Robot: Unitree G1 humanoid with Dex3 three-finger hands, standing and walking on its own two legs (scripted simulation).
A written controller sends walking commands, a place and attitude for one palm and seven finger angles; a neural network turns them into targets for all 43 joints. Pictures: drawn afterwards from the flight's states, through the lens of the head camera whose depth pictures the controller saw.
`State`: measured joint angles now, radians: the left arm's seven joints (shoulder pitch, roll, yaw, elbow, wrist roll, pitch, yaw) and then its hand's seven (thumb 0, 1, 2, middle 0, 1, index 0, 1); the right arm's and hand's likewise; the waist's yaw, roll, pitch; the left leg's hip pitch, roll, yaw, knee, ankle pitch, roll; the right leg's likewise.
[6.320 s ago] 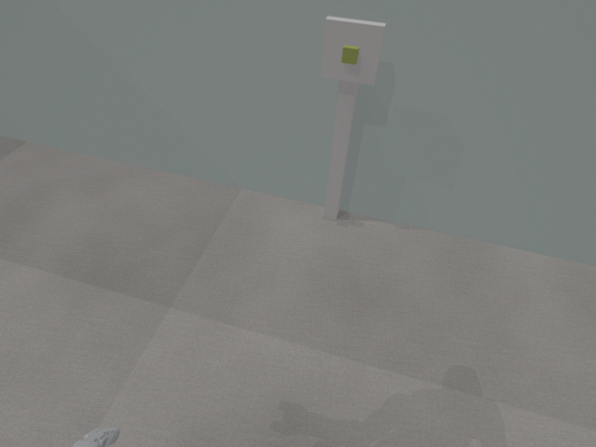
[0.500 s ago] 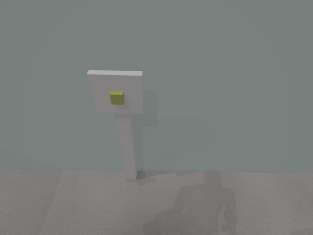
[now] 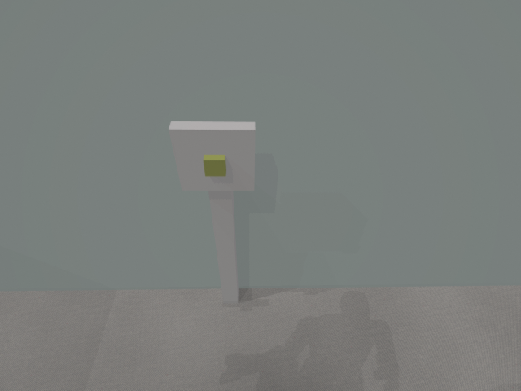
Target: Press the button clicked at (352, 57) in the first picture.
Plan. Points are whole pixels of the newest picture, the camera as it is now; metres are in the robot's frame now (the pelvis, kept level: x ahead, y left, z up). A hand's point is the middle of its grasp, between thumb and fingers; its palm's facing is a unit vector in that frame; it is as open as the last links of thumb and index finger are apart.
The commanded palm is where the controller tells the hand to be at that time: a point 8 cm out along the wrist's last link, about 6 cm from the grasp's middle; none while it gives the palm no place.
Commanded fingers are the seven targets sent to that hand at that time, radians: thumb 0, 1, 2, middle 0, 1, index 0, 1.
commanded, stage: shuffle to correct the standing spot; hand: left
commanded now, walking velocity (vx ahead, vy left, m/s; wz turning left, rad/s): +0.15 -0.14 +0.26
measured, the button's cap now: (215, 164) +0.58 +0.14 +0.01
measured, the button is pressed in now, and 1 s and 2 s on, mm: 0 0 0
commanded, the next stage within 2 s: come to a stop and stand still in 0.52 s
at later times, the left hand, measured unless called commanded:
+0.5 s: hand out of the picture -0.03 +0.10 -0.19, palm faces +0.10 -0.99 -0.10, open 7.4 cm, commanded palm none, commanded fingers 0.00 0.90 0.90 -0.20 -0.30 -0.20 -0.30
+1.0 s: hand (214, 387) +0.18 +0.09 -0.18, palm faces +0.15 -0.97 -0.22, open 7.3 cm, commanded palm none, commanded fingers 0.00 0.90 0.90 -0.20 -0.30 -0.20 -0.30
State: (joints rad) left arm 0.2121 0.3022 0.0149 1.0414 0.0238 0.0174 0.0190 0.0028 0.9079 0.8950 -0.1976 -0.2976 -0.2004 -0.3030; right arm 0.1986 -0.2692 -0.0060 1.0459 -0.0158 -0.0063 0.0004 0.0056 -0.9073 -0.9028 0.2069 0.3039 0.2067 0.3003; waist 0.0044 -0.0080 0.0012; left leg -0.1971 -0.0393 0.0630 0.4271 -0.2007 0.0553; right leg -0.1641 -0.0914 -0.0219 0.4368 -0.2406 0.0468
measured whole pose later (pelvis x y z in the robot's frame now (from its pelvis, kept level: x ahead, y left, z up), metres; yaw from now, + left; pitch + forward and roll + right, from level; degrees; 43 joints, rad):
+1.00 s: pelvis +0.12 -0.09 -0.01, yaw +5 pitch -1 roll +0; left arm 0.17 0.16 0.05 0.99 0.03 0.01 0.04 0.00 0.93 0.89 -0.20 -0.30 -0.20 -0.30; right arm 0.20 -0.18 -0.06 1.04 0.00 0.04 -0.02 0.00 -0.91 -0.90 0.20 0.30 0.20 0.30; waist 0.02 0.00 0.08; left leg -0.38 0.00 0.08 0.89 -0.48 -0.04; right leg -0.31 -0.09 -0.14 0.52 -0.19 0.00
